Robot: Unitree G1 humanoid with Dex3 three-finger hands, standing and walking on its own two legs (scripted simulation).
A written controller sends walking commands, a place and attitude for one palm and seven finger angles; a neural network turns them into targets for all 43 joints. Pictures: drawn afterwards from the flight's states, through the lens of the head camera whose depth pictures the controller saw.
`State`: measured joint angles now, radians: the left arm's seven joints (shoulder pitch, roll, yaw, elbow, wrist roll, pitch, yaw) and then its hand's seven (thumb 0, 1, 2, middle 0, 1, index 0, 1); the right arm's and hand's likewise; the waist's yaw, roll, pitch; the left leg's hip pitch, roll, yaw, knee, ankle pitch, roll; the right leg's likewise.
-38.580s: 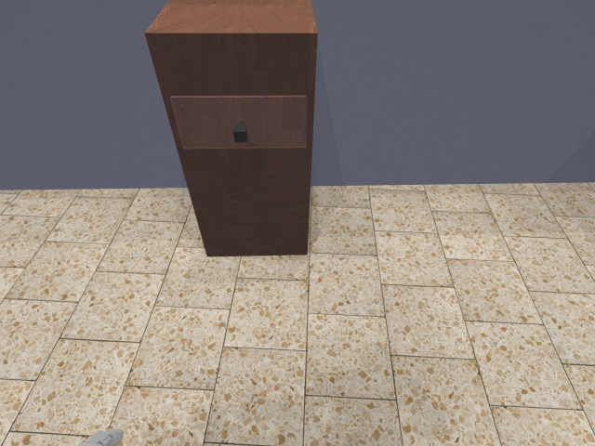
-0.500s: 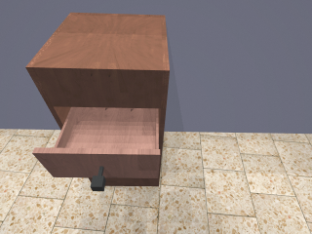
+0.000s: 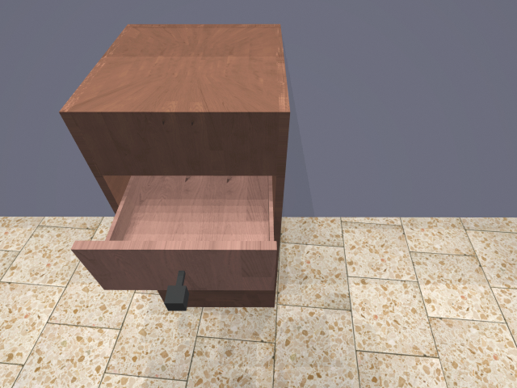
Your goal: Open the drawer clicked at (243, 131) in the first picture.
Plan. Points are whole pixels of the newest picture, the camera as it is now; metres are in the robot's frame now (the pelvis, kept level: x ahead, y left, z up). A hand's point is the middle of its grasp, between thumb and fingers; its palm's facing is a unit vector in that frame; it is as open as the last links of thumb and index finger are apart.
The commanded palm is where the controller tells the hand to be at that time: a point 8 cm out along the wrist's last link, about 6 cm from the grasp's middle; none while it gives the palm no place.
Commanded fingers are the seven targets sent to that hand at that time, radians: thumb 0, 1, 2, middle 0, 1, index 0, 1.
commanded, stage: look again from close up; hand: left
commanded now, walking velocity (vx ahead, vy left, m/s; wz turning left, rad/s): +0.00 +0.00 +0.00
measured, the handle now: (178, 289) +0.32 +0.19 -0.12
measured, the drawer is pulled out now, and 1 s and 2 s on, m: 0.19 0.19 0.19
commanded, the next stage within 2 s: raise the hand with hooked fingers in 0.16 s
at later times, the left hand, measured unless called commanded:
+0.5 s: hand (147, 338) +0.20 +0.19 -0.03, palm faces -0.04 -0.53 -0.85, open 7.7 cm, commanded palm +0.12 +0.21 -0.04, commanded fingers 0.00 0.60 0.77 -0.22 -0.50 -0.22 -0.50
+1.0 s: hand (147, 322) +0.21 +0.19 +0.00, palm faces +0.08 -0.02 -1.00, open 10.4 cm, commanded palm +0.17 +0.19 +0.03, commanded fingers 0.00 0.01 0.52 -0.26 -0.87 -0.26 -0.87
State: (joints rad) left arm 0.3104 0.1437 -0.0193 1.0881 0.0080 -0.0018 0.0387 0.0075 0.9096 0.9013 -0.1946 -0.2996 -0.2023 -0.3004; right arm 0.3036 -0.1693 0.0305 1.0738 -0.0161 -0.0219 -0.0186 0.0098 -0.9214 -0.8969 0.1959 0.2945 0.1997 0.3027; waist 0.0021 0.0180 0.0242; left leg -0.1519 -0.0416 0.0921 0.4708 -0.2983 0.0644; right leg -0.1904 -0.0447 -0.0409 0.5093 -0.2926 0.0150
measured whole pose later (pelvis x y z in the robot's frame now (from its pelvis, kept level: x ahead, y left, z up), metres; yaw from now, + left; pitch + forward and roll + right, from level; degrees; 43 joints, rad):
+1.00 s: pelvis -0.03 -0.07 -0.03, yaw +0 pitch +8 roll +2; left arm 0.16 0.39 -0.03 0.15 1.01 0.00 0.41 0.01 0.22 0.61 -0.26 -0.73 -0.27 -0.73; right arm 0.06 -0.17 0.02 0.59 -0.03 0.07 0.00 0.01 -0.90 -0.90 0.20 0.29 0.20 0.30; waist 0.08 0.05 -0.09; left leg -0.54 0.03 0.05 0.79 -0.38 -0.01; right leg -0.59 0.01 -0.08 0.84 -0.39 -0.09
